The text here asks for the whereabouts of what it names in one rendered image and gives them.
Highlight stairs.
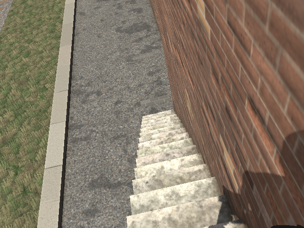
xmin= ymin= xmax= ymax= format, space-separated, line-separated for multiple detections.
xmin=126 ymin=109 xmax=245 ymax=228

